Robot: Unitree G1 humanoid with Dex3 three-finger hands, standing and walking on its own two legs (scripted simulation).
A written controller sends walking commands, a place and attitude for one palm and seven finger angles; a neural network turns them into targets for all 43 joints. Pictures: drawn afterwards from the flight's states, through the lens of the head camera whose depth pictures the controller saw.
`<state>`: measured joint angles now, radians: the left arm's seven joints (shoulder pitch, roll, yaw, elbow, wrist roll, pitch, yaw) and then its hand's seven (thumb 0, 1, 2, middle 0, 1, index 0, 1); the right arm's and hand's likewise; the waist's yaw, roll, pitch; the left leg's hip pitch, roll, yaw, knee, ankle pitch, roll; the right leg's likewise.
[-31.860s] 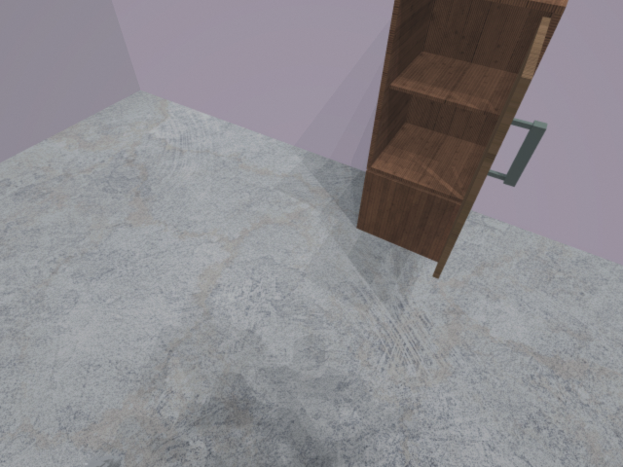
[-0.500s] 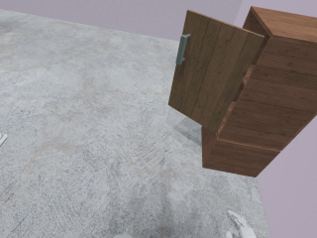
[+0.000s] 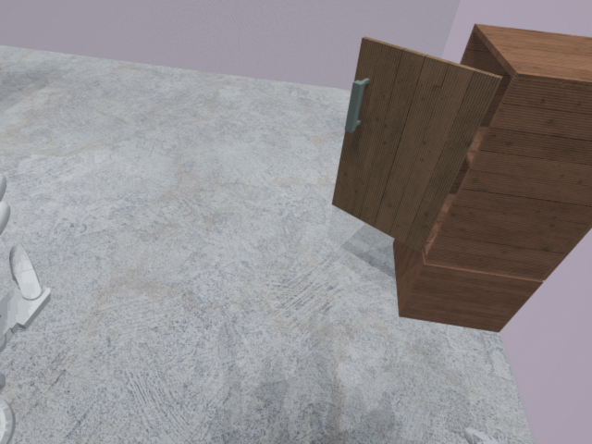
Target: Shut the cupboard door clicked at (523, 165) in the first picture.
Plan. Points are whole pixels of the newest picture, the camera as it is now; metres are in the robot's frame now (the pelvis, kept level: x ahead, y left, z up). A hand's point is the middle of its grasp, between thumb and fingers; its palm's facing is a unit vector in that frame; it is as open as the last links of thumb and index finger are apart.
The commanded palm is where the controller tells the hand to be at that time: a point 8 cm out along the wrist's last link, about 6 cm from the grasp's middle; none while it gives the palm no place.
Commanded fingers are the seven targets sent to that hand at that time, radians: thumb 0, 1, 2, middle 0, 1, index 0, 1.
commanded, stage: stop stepping back and stand still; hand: left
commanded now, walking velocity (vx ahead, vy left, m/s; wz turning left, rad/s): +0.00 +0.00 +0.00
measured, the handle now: (358, 105) +1.02 -0.10 +0.03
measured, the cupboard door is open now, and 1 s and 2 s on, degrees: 59 59 59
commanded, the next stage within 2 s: let the arm hang, fingers relaxed in 0.60 s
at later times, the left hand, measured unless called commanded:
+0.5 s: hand (56, 270) +0.23 +0.29 +0.17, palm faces +0.42 -0.80 -0.44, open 7.4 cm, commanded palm +0.18 +0.32 +0.19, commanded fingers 0.00 0.90 0.90 -0.20 -0.30 -0.20 -0.30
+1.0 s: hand out of the picture +0.07 +0.21 -0.16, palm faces -0.02 -0.98 -0.19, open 7.1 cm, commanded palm none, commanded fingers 0.00 0.90 0.90 -0.20 -0.30 -0.20 -0.30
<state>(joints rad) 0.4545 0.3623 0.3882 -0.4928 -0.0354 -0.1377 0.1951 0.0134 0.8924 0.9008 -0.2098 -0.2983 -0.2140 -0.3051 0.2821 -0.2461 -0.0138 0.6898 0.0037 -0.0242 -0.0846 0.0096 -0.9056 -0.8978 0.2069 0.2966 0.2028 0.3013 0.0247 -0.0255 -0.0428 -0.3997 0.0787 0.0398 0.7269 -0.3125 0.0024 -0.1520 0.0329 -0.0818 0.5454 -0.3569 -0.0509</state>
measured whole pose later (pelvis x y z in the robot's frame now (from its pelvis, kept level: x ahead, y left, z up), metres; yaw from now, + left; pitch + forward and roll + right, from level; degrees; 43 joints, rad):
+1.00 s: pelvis +0.00 +0.04 +0.00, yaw +0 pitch -1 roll +0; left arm 0.29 0.18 -0.01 0.87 0.01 0.05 0.03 0.00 0.96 0.90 -0.20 -0.30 -0.21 -0.30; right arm 0.20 -0.25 0.02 0.91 -0.02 0.03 0.01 0.00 -0.91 -0.90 0.20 0.30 0.20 0.30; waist -0.03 -0.01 0.03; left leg -0.32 0.02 0.09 0.52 -0.19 0.03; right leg -0.18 -0.04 -0.04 0.54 -0.35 0.02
